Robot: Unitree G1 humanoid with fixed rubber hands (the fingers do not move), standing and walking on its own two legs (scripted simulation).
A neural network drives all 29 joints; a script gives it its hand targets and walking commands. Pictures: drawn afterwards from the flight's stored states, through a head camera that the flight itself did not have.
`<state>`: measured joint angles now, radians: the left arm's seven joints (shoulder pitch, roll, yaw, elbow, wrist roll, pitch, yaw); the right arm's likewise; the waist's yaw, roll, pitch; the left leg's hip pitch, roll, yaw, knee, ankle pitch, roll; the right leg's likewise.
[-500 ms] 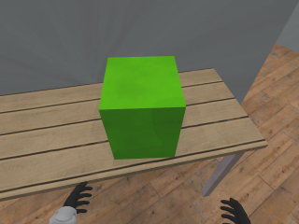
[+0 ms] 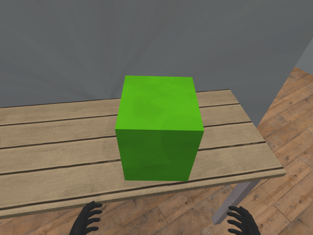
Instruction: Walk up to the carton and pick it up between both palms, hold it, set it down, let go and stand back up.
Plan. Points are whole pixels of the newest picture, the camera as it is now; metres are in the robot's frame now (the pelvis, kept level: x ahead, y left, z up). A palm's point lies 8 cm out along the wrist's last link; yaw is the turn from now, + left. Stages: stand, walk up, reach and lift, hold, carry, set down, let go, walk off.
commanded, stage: reach and lift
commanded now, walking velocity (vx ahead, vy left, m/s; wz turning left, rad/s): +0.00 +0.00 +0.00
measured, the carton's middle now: (157, 130) +0.42 +0.03 +0.02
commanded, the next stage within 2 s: none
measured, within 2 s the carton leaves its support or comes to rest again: neither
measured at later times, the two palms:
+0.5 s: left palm out of the picture +0.14 +0.21 -0.05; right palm (244, 218) +0.19 -0.18 -0.02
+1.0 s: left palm (88, 180) +0.25 +0.20 +0.03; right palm (239, 179) +0.26 -0.17 +0.03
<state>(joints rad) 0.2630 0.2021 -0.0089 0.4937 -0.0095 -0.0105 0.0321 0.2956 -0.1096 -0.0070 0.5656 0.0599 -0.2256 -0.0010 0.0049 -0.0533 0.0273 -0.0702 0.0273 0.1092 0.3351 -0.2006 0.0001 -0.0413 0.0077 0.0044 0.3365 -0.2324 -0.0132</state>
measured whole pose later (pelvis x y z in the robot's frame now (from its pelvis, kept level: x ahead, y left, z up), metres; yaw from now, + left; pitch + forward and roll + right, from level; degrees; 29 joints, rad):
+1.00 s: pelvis +0.00 -0.01 +0.00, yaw +1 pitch -4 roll +0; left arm 0.05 0.14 0.02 0.24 -0.08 0.05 0.04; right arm 0.04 -0.11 0.07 0.35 0.20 -0.12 -0.12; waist 0.04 -0.06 0.01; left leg -0.05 0.03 0.09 0.33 -0.20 -0.01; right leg -0.02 0.02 -0.01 0.33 -0.24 -0.02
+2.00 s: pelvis -0.01 -0.01 +0.00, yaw +1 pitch +1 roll +0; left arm -0.70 0.26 0.17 0.40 -0.12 0.56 0.05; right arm -0.74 -0.23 0.08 0.57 0.38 0.31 -0.23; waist 0.01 -0.03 0.00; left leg -0.20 0.05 0.08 0.35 -0.17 -0.01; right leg -0.15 0.03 -0.02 0.32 -0.19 -0.02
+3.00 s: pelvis -0.01 -0.01 -0.01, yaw +3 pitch +12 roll -1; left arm -0.88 0.20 0.18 1.15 -0.03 -0.09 0.05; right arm -0.88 -0.11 -0.08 1.12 0.17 -0.07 -0.16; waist 0.02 -0.03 -0.15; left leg -0.47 0.06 0.04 0.44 -0.18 -0.02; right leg -0.38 0.04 -0.06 0.37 -0.20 -0.02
